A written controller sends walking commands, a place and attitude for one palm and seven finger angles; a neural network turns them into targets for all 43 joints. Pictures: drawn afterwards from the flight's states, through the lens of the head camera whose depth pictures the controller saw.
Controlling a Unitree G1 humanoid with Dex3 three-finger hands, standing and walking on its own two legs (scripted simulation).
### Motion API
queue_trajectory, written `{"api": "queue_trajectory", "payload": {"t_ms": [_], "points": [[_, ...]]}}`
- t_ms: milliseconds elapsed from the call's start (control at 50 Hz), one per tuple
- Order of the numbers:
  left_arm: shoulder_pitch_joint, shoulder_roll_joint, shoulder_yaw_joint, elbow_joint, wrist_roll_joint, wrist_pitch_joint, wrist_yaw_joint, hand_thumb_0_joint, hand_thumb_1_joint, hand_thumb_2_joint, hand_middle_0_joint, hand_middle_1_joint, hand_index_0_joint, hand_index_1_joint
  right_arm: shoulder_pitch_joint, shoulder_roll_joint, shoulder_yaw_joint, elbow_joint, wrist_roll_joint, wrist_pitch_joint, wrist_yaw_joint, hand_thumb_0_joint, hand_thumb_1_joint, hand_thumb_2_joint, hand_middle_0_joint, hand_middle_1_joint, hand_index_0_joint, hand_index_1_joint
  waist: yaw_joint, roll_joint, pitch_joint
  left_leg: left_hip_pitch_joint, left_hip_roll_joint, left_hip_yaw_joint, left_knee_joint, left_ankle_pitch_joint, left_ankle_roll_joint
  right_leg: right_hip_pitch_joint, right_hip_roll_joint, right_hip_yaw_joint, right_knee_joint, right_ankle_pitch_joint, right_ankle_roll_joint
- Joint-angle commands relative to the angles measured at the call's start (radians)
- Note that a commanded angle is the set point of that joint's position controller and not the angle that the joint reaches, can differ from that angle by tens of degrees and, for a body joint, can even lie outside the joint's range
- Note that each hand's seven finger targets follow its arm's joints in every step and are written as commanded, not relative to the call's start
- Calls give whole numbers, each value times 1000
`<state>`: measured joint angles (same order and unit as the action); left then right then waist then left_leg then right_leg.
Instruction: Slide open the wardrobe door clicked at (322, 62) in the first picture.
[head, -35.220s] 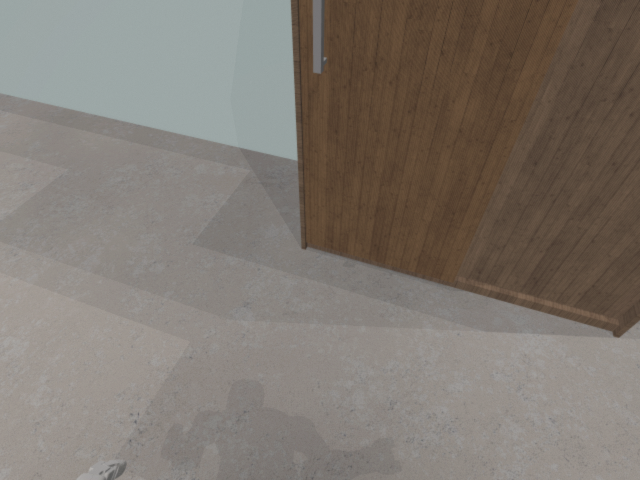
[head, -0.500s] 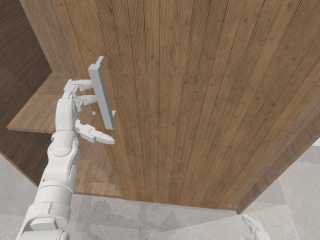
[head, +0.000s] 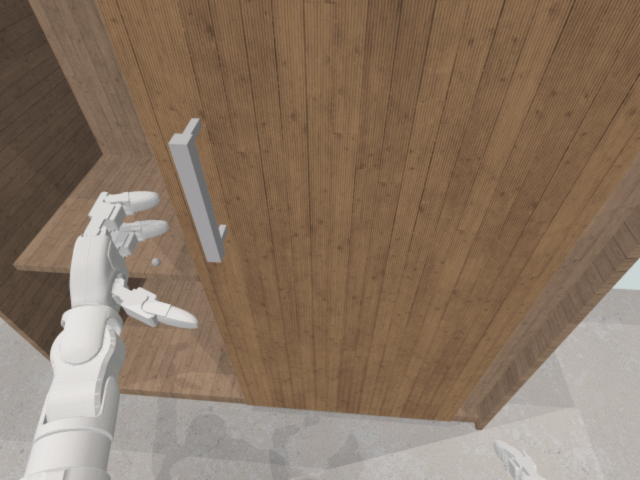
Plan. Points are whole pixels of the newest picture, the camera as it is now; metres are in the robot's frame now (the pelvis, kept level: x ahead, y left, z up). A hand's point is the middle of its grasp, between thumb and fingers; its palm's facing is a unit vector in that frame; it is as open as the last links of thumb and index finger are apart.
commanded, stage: slip the hand off the handle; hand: left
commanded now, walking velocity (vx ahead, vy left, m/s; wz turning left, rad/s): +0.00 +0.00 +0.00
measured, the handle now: (205, 195) +0.43 +0.19 +0.14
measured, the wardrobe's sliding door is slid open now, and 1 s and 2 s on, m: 0.49 0.49 0.49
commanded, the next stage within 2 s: draw the hand back to the body in 0.40 s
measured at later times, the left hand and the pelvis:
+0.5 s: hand (120, 331) +0.23 +0.22 +0.14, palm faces +0.24 -0.96 -0.14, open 14.7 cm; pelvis -0.01 -0.01 +0.00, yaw +2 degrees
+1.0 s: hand (84, 355) +0.20 +0.24 +0.15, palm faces +0.10 -0.99 -0.06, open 14.7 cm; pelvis -0.01 +0.00 +0.00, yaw +3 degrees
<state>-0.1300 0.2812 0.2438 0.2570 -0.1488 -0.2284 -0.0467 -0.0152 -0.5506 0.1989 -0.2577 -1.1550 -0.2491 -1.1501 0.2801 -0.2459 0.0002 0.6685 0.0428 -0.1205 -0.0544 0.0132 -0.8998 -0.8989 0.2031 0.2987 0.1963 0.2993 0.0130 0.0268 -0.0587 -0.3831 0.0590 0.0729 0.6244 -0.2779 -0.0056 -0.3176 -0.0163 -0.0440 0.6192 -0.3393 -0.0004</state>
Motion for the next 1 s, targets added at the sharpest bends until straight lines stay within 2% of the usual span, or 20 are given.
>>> {"api": "queue_trajectory", "payload": {"t_ms": [0,120,220,240,280,340,380,480,500,520,560,580,620,660,760,780,860,900,940,980], "points": [[-255,173,39,-334,-7,-62,12,0,-550,200,-250,-1150,-250,-1150,-134,-116,-29,-168,-5,-77,-10,0,-900,-900,200,300,200,300,19,42,-177,174,-38,-45,-87,138,27,-17,33,2,-97,187,-13],[-127,166,44,-376,-26,-42,-5,0,-550,200,-250,-1150,-250,-1150,-146,-114,-24,-167,-6,-97,-17,0,-900,-900,200,300,200,300,24,-16,-159,166,-42,-48,-87,121,29,-4,32,2,-108,183,-8],[-40,177,72,-430,-45,-18,-24,0,-550,200,-250,-1150,-250,-1150,-162,-104,-15,-179,-6,-104,-19,0,-900,-900,200,300,200,300,38,-23,-139,158,-49,-40,-88,124,30,15,26,6,-120,198,-5],[-18,180,77,-439,-47,-15,-29,0,-550,200,-250,-1150,-250,-1150,-166,-102,-13,-182,-4,-105,-20,0,-900,-900,200,300,200,300,41,3,-132,155,-50,-38,-89,119,28,13,26,7,-121,190,-6],[-24,171,65,-455,-52,-15,-38,0,-550,200,-250,-1150,-250,-1150,-172,-100,-8,-182,-3,-108,-21,0,-900,-900,200,300,200,300,30,-6,-93,147,-50,-42,-89,101,29,-4,24,7,-131,167,-3],[19,137,29,-528,-59,-27,-52,0,-550,200,-250,-1150,-250,-1150,-176,-94,-5,-190,-7,-129,-21,0,-900,-900,200,300,200,300,32,34,-108,174,-52,-48,-85,93,29,-15,26,3,-126,155,-6],[91,168,66,-542,-63,-29,-56,0,-550,200,-250,-1150,-250,-1150,-172,-99,-8,-190,-9,-133,-21,0,-900,-900,200,300,200,300,39,3,-119,164,-50,-49,-81,107,30,0,25,3,-123,168,-5],[33,155,41,-560,-66,-26,-56,0,-550,200,-250,-1150,-250,-1150,-175,-100,-4,-179,-8,-150,-29,0,-900,-900,200,300,200,300,18,9,-64,145,-51,-60,-80,47,28,-47,22,4,-133,93,-2],[53,143,34,-555,-66,-25,-56,0,-550,200,-250,-1150,-250,-1150,-174,-98,-3,-179,-9,-155,-30,0,-900,-900,200,300,200,300,25,13,-65,144,-53,-62,-84,37,26,-45,21,4,-133,77,-3],[52,144,-10,-502,-147,38,-171,0,-550,200,-250,-1150,-250,-1150,-171,-124,9,-178,7,-170,-41,0,-900,-900,200,300,200,300,1,17,-98,168,-51,-65,-102,18,34,7,13,13,-154,95,-7],[31,283,122,-531,-190,100,-267,0,-550,200,-250,-1150,-250,-1150,-183,-130,9,-185,17,-187,-69,0,-900,-900,200,300,200,300,33,19,-147,183,-51,-62,-101,65,42,64,10,26,-164,158,-5],[14,271,110,-560,-197,127,-298,0,-550,200,-250,-1150,-250,-1150,-193,-119,17,-196,21,-196,-72,0,-900,-900,200,300,200,300,37,43,-146,187,-55,-63,-107,85,42,72,5,21,-164,181,-5],[63,261,151,-581,-222,151,-300,0,-550,200,-250,-1150,-250,-1150,-194,-107,19,-205,20,-216,-69,0,-900,-900,200,300,200,300,54,39,-134,201,-55,-69,-114,124,37,79,10,8,-165,218,-5],[153,260,204,-544,-242,166,-282,0,-550,200,-250,-1150,-250,-1150,-185,-111,19,-202,15,-225,-58,0,-900,-900,200,300,200,300,72,-17,-104,187,-53,-73,-118,153,32,85,18,-6,-163,248,-6],[248,202,166,-576,-245,199,-284,0,-550,200,-250,-1150,-250,-1150,-178,-118,10,-217,22,-236,-34,0,-900,-900,200,300,200,300,62,-9,-64,184,-50,-57,-116,135,31,53,17,0,-171,227,2],[233,192,141,-588,-239,210,-289,0,-550,200,-250,-1150,-250,-1150,-174,-119,12,-216,25,-235,-34,0,-900,-900,200,300,200,300,51,3,-44,180,-49,-59,-123,123,31,41,16,-6,-172,212,2],[163,242,170,-649,-227,218,-282,0,-550,200,-250,-1150,-250,-1150,-178,-129,9,-211,23,-244,-49,0,-900,-900,200,300,200,300,44,-4,-25,192,-49,-72,-129,67,35,14,24,0,-196,114,3],[115,253,172,-677,-220,211,-276,0,-550,200,-250,-1150,-250,-1150,-178,-126,10,-205,23,-251,-56,0,-900,-900,200,300,200,300,41,43,-40,208,-50,-76,-138,50,33,18,21,-4,-197,87,0],[110,251,171,-679,-218,206,-272,0,-477,235,-247,-1107,-247,-1107,-181,-122,16,-201,22,-259,-61,0,-900,-900,200,300,200,300,42,62,-30,215,-51,-83,-150,32,32,17,23,-8,-203,66,-3],[137,259,185,-671,-218,206,-275,0,-405,270,-245,-1065,-245,-1065,-184,-125,15,-196,21,-265,-63,0,-900,-900,200,300,200,300,47,37,-42,221,-49,-83,-150,50,34,31,22,-7,-205,85,-3]]}}
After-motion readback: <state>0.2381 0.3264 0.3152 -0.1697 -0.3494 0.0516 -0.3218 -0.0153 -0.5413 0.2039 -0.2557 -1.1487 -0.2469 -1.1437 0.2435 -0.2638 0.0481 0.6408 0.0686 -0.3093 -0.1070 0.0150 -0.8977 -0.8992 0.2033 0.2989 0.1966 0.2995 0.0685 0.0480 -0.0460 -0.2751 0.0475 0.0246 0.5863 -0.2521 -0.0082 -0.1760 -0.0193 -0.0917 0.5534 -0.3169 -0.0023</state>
